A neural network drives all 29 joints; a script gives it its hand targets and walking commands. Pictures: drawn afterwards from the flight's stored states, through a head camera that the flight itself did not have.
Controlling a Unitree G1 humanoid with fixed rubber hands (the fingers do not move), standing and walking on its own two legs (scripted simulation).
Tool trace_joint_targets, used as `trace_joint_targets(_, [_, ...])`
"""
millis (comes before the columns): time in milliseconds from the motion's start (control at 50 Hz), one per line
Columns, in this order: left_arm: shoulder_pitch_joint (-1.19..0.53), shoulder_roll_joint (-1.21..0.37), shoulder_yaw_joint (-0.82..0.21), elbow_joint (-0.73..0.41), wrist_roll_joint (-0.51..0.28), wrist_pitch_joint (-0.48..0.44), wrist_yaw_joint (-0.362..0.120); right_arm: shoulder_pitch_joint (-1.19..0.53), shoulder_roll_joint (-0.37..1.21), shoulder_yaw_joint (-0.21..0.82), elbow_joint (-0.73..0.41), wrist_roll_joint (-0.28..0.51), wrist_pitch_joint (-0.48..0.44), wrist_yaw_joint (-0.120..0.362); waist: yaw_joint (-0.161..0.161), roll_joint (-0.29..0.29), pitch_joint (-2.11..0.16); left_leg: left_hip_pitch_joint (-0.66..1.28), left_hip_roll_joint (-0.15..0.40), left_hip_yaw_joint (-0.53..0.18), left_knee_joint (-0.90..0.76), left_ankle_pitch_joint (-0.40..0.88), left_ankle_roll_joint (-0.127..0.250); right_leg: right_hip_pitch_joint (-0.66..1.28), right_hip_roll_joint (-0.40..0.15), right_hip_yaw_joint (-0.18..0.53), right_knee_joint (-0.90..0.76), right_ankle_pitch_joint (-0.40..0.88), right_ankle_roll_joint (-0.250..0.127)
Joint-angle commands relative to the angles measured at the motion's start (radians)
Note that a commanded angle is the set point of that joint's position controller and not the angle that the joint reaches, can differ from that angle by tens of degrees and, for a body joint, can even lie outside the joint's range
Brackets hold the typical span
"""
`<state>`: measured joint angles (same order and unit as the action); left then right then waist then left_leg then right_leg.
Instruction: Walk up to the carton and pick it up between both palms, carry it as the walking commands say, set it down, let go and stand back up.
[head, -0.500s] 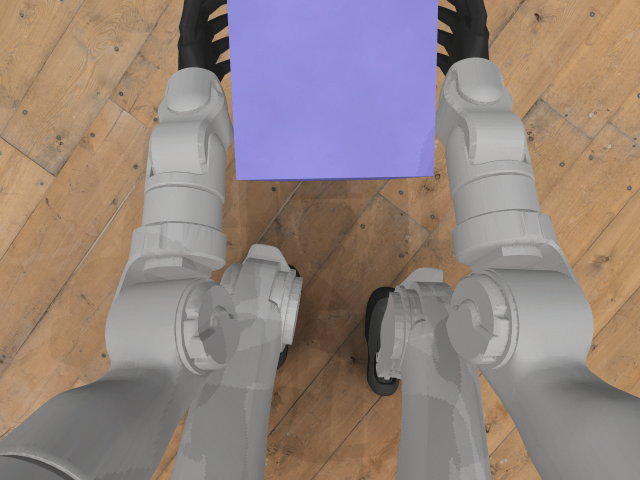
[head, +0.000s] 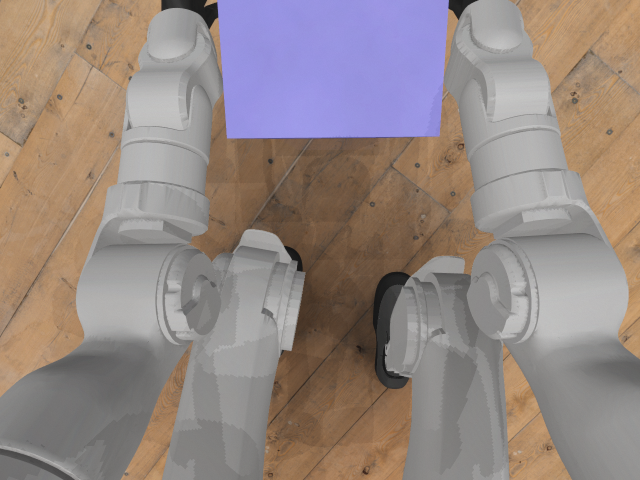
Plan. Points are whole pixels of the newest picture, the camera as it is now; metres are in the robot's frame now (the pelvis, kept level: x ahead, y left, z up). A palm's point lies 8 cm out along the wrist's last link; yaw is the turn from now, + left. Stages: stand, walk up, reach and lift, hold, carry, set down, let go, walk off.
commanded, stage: set down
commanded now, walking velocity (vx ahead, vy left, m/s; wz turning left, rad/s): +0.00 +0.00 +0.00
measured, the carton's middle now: (332, 31) +0.54 +0.06 -0.22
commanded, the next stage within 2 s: none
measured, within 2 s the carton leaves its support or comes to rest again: rests again in 0.76 s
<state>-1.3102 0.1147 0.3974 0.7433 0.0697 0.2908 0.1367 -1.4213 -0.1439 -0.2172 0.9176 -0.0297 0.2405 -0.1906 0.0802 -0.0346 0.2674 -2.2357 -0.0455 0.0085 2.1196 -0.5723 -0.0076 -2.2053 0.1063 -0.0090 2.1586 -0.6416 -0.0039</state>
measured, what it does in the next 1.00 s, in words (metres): stands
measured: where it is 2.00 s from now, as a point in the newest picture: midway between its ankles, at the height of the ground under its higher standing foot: (332, 334)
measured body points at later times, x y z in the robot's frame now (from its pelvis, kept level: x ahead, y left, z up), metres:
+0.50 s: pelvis -0.01 +0.00 -0.01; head +0.36 +0.02 +0.24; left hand +0.53 +0.20 -0.17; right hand +0.57 -0.07 -0.18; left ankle +0.11 +0.11 -0.36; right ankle +0.09 -0.10 -0.36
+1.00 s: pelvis +0.00 +0.00 -0.02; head +0.36 +0.01 +0.23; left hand +0.54 +0.20 -0.18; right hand +0.57 -0.07 -0.19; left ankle +0.11 +0.11 -0.36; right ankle +0.09 -0.10 -0.36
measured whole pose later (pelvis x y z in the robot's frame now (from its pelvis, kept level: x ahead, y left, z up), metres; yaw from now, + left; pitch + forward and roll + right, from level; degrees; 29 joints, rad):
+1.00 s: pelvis +0.00 +0.00 -0.02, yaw +0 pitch +36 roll +2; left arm -1.42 0.18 0.43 0.89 0.09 0.26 0.05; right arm -1.50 -0.15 -0.29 0.99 -0.09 0.23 -0.13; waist 0.10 -0.03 0.36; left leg -2.24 -0.04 0.02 2.19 -0.58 -0.01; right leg -2.23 0.13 0.00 2.23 -0.64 0.00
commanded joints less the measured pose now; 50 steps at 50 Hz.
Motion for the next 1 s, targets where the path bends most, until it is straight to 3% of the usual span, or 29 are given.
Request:
trace_joint_targets(0, [-0.697,-0.916,-0.488,-0.096,-0.139,-0.043,-0.292,-0.608,0.984,0.371,-0.115,0.107,-0.033,0.260,0.045,-0.023,-1.388,0.788,-0.092,0.035,-0.119,0.524,-0.019,0.592,0.093,-0.009,-0.152,0.455,-0.003])
trace_joint_targets(180, [-0.722,-0.882,-0.422,-0.055,-0.103,-0.049,-0.306,-0.622,0.959,0.303,-0.051,0.075,-0.029,0.274,0.066,-0.031,-1.240,0.698,-0.084,0.042,-0.118,0.427,-0.012,0.525,0.088,-0.006,-0.154,0.371,-0.008])
trace_joint_targets(400, [-0.744,-0.894,-0.411,-0.019,-0.126,-0.047,-0.322,-0.673,0.937,0.299,-0.067,0.075,-0.032,0.278,0.045,-0.032,-1.244,0.695,-0.078,0.043,-0.091,0.419,-0.010,0.543,0.081,-0.008,-0.134,0.368,-0.010])
trace_joint_targets(540, [-0.723,-0.907,-0.403,0.001,-0.133,-0.053,-0.327,-0.683,0.942,0.315,-0.081,0.083,-0.042,0.284,0.055,-0.059,-1.215,0.682,-0.080,0.035,-0.077,0.447,-0.006,0.529,0.080,-0.008,-0.117,0.389,-0.010])
trace_joint_targets(700, [-0.685,-0.897,-0.381,0.041,-0.108,-0.057,-0.342,-0.631,0.930,0.284,-0.031,0.059,-0.045,0.290,0.062,-0.060,-1.104,0.614,-0.077,0.033,-0.071,0.418,-0.004,0.475,0.081,-0.002,-0.114,0.366,-0.013])
trace_joint_targets(980, [-0.622,-0.871,-0.338,0.112,-0.079,-0.055,-0.369,-0.544,0.882,0.229,0.048,0.006,-0.041,0.305,0.045,-0.062,-0.927,0.522,-0.072,0.028,-0.063,0.354,0.000,0.418,0.077,0.009,-0.108,0.317,-0.021])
